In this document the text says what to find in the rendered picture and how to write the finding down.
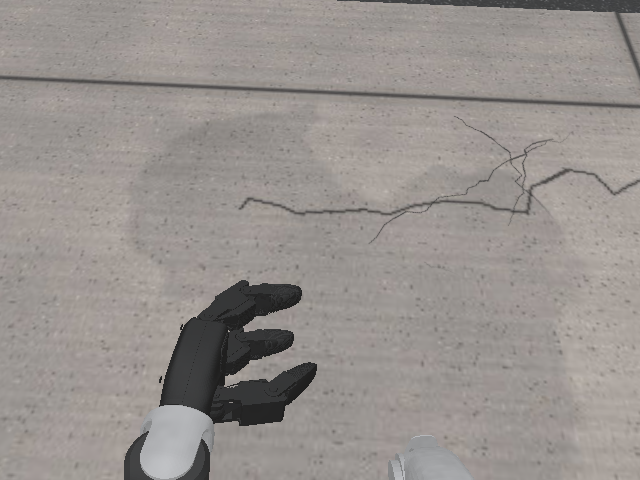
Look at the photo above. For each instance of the robot right thigh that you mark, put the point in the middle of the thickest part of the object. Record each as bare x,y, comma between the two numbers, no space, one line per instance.
428,463

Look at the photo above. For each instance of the robot left forearm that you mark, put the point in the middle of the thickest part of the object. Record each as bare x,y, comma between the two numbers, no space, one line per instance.
175,443

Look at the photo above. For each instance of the robot right shin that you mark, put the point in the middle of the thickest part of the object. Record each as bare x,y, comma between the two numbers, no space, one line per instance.
421,441

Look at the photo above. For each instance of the robot left hand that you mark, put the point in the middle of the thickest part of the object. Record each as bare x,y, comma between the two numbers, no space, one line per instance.
206,352

